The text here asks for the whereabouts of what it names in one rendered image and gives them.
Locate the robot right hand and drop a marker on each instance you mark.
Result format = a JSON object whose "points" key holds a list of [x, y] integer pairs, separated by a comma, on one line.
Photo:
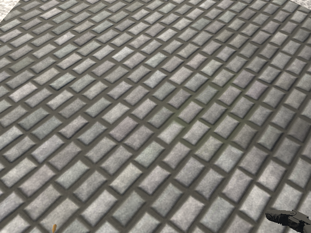
{"points": [[294, 219]]}

